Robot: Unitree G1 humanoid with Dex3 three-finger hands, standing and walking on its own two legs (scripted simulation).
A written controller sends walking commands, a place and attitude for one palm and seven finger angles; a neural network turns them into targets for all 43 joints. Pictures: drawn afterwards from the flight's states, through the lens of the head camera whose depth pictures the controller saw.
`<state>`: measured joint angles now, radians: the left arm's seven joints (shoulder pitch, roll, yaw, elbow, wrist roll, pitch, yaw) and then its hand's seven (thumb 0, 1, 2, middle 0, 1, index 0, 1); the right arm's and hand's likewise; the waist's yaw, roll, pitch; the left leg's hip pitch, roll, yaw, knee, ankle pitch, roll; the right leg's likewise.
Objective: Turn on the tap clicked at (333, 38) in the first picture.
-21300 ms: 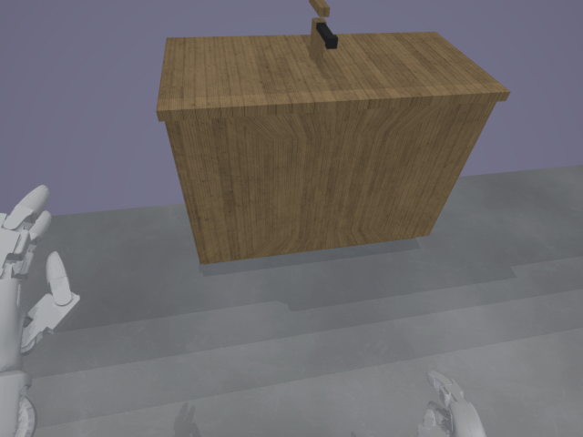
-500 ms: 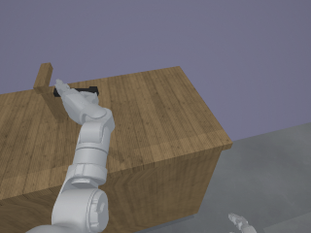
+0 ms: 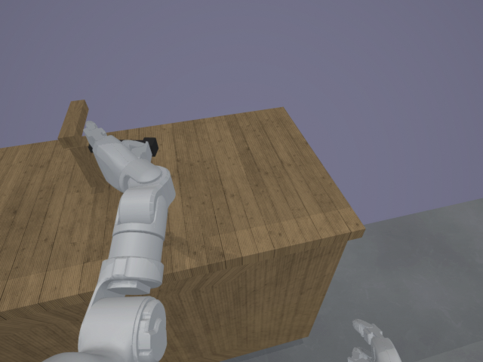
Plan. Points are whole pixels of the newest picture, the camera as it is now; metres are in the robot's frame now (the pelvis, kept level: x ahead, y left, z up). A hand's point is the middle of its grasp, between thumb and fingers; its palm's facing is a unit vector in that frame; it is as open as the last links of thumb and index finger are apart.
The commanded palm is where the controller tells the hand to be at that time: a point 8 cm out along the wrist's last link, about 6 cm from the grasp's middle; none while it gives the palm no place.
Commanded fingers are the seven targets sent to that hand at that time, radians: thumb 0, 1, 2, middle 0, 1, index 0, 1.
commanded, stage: draw the hand back beside the body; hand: left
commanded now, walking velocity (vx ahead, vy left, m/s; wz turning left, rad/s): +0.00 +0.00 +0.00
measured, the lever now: (149, 147) +0.49 +0.24 +0.11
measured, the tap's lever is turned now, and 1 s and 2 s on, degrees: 73 73 73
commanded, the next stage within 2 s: step back with the hand held close in 1.58 s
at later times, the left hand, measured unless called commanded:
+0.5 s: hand (122, 195) +0.30 +0.21 +0.17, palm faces +0.31 -0.93 -0.21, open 7.7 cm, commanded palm +0.28 +0.24 +0.18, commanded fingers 0.00 0.90 0.90 -0.17 -0.21 -0.17 -0.21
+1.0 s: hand (81, 228) +0.24 +0.24 +0.16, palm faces +0.31 -0.91 -0.27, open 7.5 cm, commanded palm +0.21 +0.28 +0.17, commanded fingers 0.00 0.90 0.90 -0.20 -0.29 -0.20 -0.29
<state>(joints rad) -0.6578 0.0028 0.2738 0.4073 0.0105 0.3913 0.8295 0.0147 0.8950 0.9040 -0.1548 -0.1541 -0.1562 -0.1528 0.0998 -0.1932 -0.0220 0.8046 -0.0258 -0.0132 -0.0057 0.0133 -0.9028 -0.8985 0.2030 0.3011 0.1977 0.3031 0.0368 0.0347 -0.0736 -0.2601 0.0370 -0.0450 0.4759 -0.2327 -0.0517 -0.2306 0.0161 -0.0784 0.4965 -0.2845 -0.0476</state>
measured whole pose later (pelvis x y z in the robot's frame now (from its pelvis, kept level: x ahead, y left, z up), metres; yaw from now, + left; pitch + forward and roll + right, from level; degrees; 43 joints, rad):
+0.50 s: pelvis -0.01 +0.01 +0.00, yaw -2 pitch -6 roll +0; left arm -0.05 0.30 0.16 -0.03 -0.09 0.06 0.16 0.02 0.89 0.90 -0.17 -0.19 -0.17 -0.19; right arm 0.18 -0.23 0.01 0.66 0.02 -0.03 -0.06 0.01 -0.90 -0.90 0.20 0.30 0.20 0.30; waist 0.03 0.05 0.03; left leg -0.10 0.05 0.00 0.41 -0.22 -0.04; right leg -0.08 0.03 -0.04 0.42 -0.24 -0.04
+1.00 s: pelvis -0.01 +0.03 +0.01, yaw -2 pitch -6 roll +0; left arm 0.22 0.31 0.19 -0.23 -0.08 -0.10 0.10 0.01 0.89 0.90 -0.20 -0.26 -0.20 -0.26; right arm 0.16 -0.21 0.03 0.65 0.00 -0.06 -0.05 0.01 -0.90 -0.90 0.20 0.30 0.20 0.30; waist 0.06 0.05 0.05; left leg -0.08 0.03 0.00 0.38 -0.20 -0.02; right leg -0.04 0.01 -0.04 0.35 -0.21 -0.02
